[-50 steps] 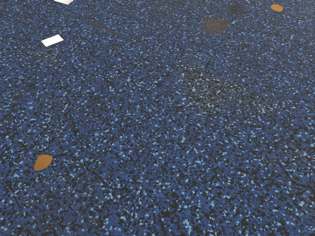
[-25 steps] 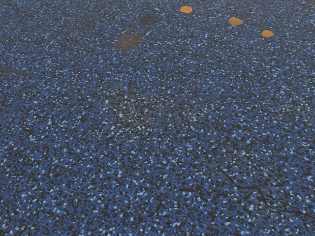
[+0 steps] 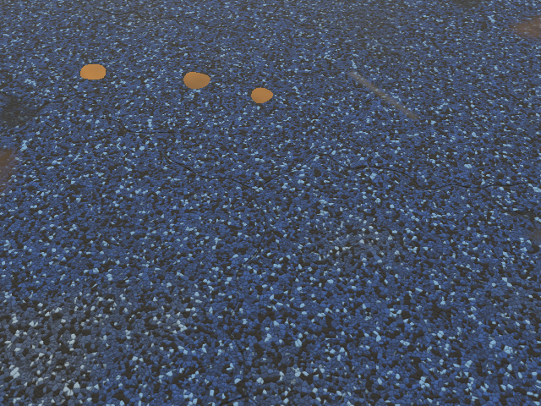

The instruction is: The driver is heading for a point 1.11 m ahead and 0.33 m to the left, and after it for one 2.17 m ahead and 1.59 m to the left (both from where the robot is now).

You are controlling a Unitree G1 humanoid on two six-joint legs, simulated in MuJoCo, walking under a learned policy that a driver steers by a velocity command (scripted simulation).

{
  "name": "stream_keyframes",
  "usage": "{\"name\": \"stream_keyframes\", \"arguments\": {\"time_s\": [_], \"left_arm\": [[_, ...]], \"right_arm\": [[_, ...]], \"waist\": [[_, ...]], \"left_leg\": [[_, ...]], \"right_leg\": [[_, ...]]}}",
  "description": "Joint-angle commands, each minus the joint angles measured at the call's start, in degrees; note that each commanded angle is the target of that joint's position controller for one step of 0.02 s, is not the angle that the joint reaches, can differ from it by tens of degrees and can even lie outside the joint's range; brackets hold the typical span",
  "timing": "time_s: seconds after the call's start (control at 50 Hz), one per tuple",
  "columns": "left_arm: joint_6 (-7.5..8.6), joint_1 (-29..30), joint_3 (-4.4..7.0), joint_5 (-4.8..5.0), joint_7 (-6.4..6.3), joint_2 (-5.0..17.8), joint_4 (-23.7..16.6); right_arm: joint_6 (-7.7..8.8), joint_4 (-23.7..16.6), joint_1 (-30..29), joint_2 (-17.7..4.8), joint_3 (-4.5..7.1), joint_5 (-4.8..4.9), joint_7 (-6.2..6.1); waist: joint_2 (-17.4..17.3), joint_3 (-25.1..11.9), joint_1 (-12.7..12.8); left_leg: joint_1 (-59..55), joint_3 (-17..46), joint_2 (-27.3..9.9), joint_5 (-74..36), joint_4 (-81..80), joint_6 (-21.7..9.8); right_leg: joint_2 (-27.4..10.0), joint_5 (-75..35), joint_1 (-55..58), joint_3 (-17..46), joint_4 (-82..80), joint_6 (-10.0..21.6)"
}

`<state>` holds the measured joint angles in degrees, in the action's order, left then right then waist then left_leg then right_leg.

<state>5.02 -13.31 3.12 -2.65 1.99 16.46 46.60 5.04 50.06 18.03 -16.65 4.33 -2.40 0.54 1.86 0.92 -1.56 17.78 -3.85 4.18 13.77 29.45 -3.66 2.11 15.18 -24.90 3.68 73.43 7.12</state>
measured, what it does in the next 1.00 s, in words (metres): walks ahead, turning left: right foot, then left foot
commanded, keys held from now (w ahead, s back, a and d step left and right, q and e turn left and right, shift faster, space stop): w+q+shift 0.78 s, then w+shift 0.08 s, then w+e+shift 0.14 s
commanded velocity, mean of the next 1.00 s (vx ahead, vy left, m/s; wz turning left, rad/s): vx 1.00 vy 0.00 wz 0.64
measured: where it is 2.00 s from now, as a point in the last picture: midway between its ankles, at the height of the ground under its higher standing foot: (70, 86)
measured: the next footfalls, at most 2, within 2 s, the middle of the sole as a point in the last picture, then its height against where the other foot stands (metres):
right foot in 0.28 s outside the picture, level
left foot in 0.72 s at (204, 294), level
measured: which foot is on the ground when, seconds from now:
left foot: down 0.00-0.26, up 0.28-0.70, down 0.72-1.00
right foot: up 0.00-0.26, down 0.28-0.72, up 0.74-1.00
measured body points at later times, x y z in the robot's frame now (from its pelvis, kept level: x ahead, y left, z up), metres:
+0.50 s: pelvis +0.45 +0.00 +0.01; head +0.47 +0.01 +0.46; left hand +0.37 +0.29 -0.11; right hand +0.69 -0.22 -0.09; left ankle +0.45 +0.12 -0.63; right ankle +0.41 -0.13 -0.73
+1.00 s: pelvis +0.85 +0.22 +0.00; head +0.87 +0.24 +0.45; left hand +0.87 +0.53 -0.07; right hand +1.03 +0.01 -0.12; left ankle +0.75 +0.17 -0.73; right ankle +1.12 +0.22 -0.66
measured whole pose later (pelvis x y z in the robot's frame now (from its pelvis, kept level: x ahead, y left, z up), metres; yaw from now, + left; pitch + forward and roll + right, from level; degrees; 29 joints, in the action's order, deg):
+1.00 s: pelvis +0.85 +0.22 +0.00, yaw +41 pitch +1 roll +1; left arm 3.5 -5.2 -0.8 -2.0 1.9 13.9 36.3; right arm 5.4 47.8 25.7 -16.5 2.8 0.0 1.4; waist 1.1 2.1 -3.2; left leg -2.2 2.9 11.3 16.5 14.4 -9.0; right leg -9.8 -1.0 -43.2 0.1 45.9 0.7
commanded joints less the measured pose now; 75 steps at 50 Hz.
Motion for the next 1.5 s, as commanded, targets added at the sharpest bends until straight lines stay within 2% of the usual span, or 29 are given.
{"name": "stream_keyframes", "arguments": {"time_s": [0.02, 0.14, 0.2, 0.24, 0.26, 0.28, 0.3, 0.32, 0.38, 0.48, 0.62, 0.68, 0.7, 0.72, 0.74, 0.76, 0.8, 0.84, 0.96, 1.04, 1.1, 1.14, 1.18, 1.2, 1.22, 1.26, 1.28, 1.36, 1.5], "left_arm": [[0.14, 2.86, -1.58, -1.61, 0.83, -0.71, -7.26], [0.86, 18.71, -4.11, 0.36, 2.50, -0.66, -13.60], [0.92, 19.47, -3.25, 0.51, 0.98, 1.86, -13.68], [1.48, 8.83, -1.58, 0.01, -0.52, 5.08, -10.65], [1.77, -0.16, -0.40, -0.40, -1.62, 7.42, -8.54], [1.73, -11.38, 1.24, -1.77, -2.97, 12.42, -7.67], [1.22, -11.74, 1.87, -3.33, -2.85, 14.71, -7.39], [0.65, -8.32, 1.91, -1.43, -2.53, 10.95, -7.43], [1.34, -2.89, 0.20, -0.55, -1.96, 2.81, -5.34], [3.31, -5.50, -0.37, 1.77, -1.32, 0.05, -0.52], [3.13, -8.80, 0.78, 1.34, -2.75, 7.90, 1.35], [0.26, -5.97, 2.31, 0.57, -4.04, 13.63, -0.51], [-0.57, -4.11, 2.42, 0.20, -3.79, 13.62, -1.68], [-0.53, -2.85, 1.96, 0.17, -2.80, 9.67, -2.08], [0.54, -9.57, -0.02, 0.36, -2.26, 3.97, -8.45], [2.18, -3.95, -0.34, 0.75, -2.21, 6.88, -11.29], [2.79, -0.27, -0.79, 0.40, -2.25, 7.38, -11.11], [0.18, -3.23, -1.43, -1.51, -2.22, 5.89, -9.44], [-1.43, 9.81, -3.32, 0.82, 0.13, 0.79, -13.01], [-0.93, 14.92, -2.90, 2.29, 0.88, 1.68, -13.02], [-0.90, 11.91, -1.69, 1.97, 0.84, 4.53, -11.68], [-1.49, -2.94, -0.11, 2.15, 0.41, 7.88, -7.13], [-2.51, -25.20, 2.63, 1.64, -0.97, 12.72, -0.87], [-3.14, -19.50, 3.91, 0.93, -0.90, 17.14, -0.71], [-3.22, -13.99, 3.94, 1.73, -0.18, 14.07, -3.53], [-2.81, -11.08, 2.36, 1.73, -0.60, 7.35, -2.10], [-2.13, -9.97, 1.56, 1.42, -1.04, 5.57, -1.62], [1.29, -10.31, 1.07, 1.59, -0.48, 6.68, 0.01], [3.93, -16.86, 0.13, 2.39, -0.75, 6.06, 2.63]], "right_arm": [[1.95, 0.24, 5.50, -0.45, -0.86, 1.33, 0.40], [2.57, -1.13, 7.74, -6.64, 0.81, 2.56, 0.43], [2.05, -0.11, 11.36, -7.36, 0.77, 3.05, 0.69], [1.41, 0.55, 12.43, -9.59, 1.21, 2.76, 0.48], [1.29, -0.14, 10.77, -9.84, 1.42, 2.98, 0.58], [1.64, -2.50, 8.92, -5.49, 0.50, 2.98, 0.62], [1.14, -4.87, 14.32, 2.42, -1.32, 5.78, 0.09], [0.37, -5.40, 9.41, -2.45, -0.59, 4.49, -0.37], [-1.43, -5.88, 1.05, -1.50, -0.17, 1.95, 1.27], [-4.48, -11.67, -7.39, 1.76, -1.19, 0.41, 3.41], [-4.00, -15.81, -17.87, -1.75, -2.36, 0.83, 5.40], [-3.83, -10.78, 1.41, -7.22, -0.23, 1.04, 3.94], [-3.66, -6.79, 13.10, -9.89, 1.46, 0.99, 2.75], [-4.56, -6.32, 10.85, -13.17, 3.50, 2.76, 1.26], [-5.26, -9.48, 4.00, -20.19, 3.98, 0.43, 1.24], [-5.72, -11.34, 6.85, -19.66, 4.51, 0.54, 0.45], [-4.38, -9.03, 3.75, -12.72, 2.90, 1.15, -0.62], [-2.28, -9.40, 0.13, -9.33, 1.41, 1.41, -1.06], [1.79, -6.39, 4.49, -6.60, 0.20, 2.55, 0.99], [2.90, -3.82, 8.57, -8.24, 0.02, 2.38, 0.66], [2.17, -2.84, 8.34, -10.65, 0.09, 0.61, -1.20], [0.50, -3.49, 5.11, -12.18, 0.53, -1.43, -2.56], [-0.13, -6.20, -1.96, -10.83, 0.16, -1.46, -2.77], [1.28, -9.07, 4.47, -2.60, -1.65, 1.66, -0.96], [2.44, -11.01, 0.45, -5.81, -2.62, 0.51, -1.12], [3.32, -11.51, -3.38, -5.87, -3.50, 0.29, -0.53], [2.34, -11.89, -4.25, -4.98, -3.92, -0.47, -0.23], [-1.84, -13.14, -7.10, -2.92, -5.02, -0.01, 1.48], [-0.50, -14.97, -20.51, -0.60, -5.41, 2.20, 3.10]], "waist": [[-4.94, 2.19, 2.57], [-3.81, 5.20, 0.38], [-4.25, 2.82, -0.53], [-5.09, -5.51, 4.39], [-5.46, -10.09, 8.98], [-0.21, -18.21, 13.25], [12.31, -25.72, 8.48], [8.63, -19.75, 8.12], [1.05, -3.25, 4.56], [3.33, 2.09, 0.83], [0.64, 5.10, -0.37], [4.78, -6.04, -11.37], [2.59, -11.20, -15.74], [-8.53, -8.68, -13.10], [-16.84, -13.34, -1.79], [-9.04, -19.78, -6.71], [2.47, -3.44, -1.11], [4.53, 0.63, 3.82], [-0.55, 5.86, -0.20], [-2.09, 5.83, -3.21], [-6.56, 0.93, -0.15], [-9.76, -6.78, 7.64], [-3.37, -13.56, 18.53], [21.33, -16.12, 7.08], [7.15, -16.96, 8.90], [-7.30, -4.78, 4.10], [-8.01, -2.11, 2.10], [-2.75, 5.68, 0.01], [-0.24, 6.47, 5.96]], "left_leg": [[-7.77, 28.22, -15.13, 6.23, -19.52, -10.33], [5.02, 17.20, -10.60, -15.36, -27.35, -8.75], [-6.91, 16.97, -11.63, -31.23, -20.31, -7.09], [-10.75, 15.26, -10.15, -45.16, -2.03, -5.08], [-3.00, 15.16, -8.03, -38.34, 11.32, -4.17], [6.70, 12.51, -4.91, -18.50, 29.55, -3.85], [22.31, 8.81, -1.56, 13.59, 47.86, -2.79], [27.53, 8.58, -4.65, 7.66, 51.15, -3.75], [26.02, 8.16, -9.46, 1.16, 45.62, -2.82], [29.83, 5.19, -11.76, -4.93, 41.74, -2.04], [13.17, -8.38, -3.35, -16.31, 15.08, -6.46], [-7.73, -6.85, 1.49, -7.66, 14.00, -9.80], [-22.97, -2.74, 2.23, -4.61, 10.28, -11.47], [-31.48, 6.50, -1.99, -0.23, 6.27, -12.79], [-42.71, 35.90, -15.34, -9.95, 2.38, -22.51], [-45.41, 49.30, -19.39, 6.04, -10.10, -26.43], [-25.23, 42.65, -17.30, 6.75, -16.24, -20.00], [-9.13, 32.43, -12.67, -1.86, -16.64, -17.27], [-0.85, 12.16, -4.55, -20.74, -23.07, -9.63], [-15.02, 7.28, -8.83, -33.72, -27.83, -5.12], [-27.40, 2.33, -11.56, -65.64, -18.53, -1.80], [-29.59, 0.47, -13.64, -81.05, 0.50, -0.08], [-9.17, -2.48, -8.21, -54.36, 42.09, -0.01], [22.71, 2.15, 3.92, 10.80, 65.28, 5.16], [29.58, 9.99, 1.02, 8.45, 65.22, 2.99], [25.80, 10.26, -6.28, 1.48, 52.68, 1.35], [22.32, 9.57, -8.00, 2.21, 49.12, 1.35], [20.38, 5.83, -11.50, -2.91, 37.57, 1.52], [15.57, -2.91, -5.40, -28.32, 7.97, -3.40]], "right_leg": [[-6.79, 0.59, -16.47, 2.23, -4.39, -1.96], [-3.61, -17.10, 2.17, -6.01, -34.04, -6.46], [-1.72, -17.26, 4.97, -5.75, -40.80, -5.60], [1.31, -10.38, 18.12, -6.28, -44.02, -4.15], [-2.52, -8.82, 30.96, -3.89, -42.88, -3.49], [-16.50, 10.21, 43.10, 10.06, -44.07, -2.24], [-32.02, 24.18, 52.60, 37.60, -52.39, 2.62], [-28.57, 28.86, 45.27, 40.27, -57.37, 2.71], [-20.50, 3.53, 26.19, 14.88, -59.66, -0.44], [-17.70, -16.57, 20.74, -3.85, -63.49, -2.81], [-13.56, -57.91, 22.96, -20.39, -61.54, -6.42], [-17.21, -78.18, 24.58, -18.59, -34.04, -5.86], [-16.46, -67.74, 16.66, -17.32, -15.94, -5.14], [-4.85, -11.94, 1.04, -16.72, 7.44, -6.58], [-0.18, 14.05, -20.21, -9.48, 25.48, -9.34], [-1.08, 10.23, -27.11, 0.55, 25.56, -8.99], [-7.39, 4.85, -24.61, 1.26, 10.75, -8.29], [-10.14, 5.17, -14.69, 0.58, 3.35, -9.23], [-11.13, -19.28, -7.84, -6.53, -27.78, -6.48], [-7.00, -28.89, -6.66, -9.40, -39.87, -1.91], [0.30, -19.28, -3.70, -11.71, -41.17, 0.61], [4.31, -11.32, 7.80, -11.93, -39.16, 2.47], [-1.72, 0.68, 32.79, -2.26, -38.73, 7.08], [-16.39, 7.14, 50.69, 34.51, -47.18, 18.54], [-17.55, 10.54, 49.10, 44.93, -56.13, 19.43], [-15.88, 7.55, 30.27, 31.41, -59.69, 13.67], [-13.33, 4.91, 22.25, 25.83, -60.50, 11.31], [-7.89, -0.04, 7.08, 11.28, -68.78, 6.44], [-6.16, -43.28, 19.70, -7.89, -72.41, -4.92]]}}
Velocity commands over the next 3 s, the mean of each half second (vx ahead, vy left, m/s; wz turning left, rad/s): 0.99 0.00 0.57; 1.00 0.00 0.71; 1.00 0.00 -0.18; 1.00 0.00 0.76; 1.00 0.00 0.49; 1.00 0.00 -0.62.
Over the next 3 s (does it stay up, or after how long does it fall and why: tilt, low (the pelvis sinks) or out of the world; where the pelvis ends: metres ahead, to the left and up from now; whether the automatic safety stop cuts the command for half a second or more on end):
stays up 2.08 1.62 -0.03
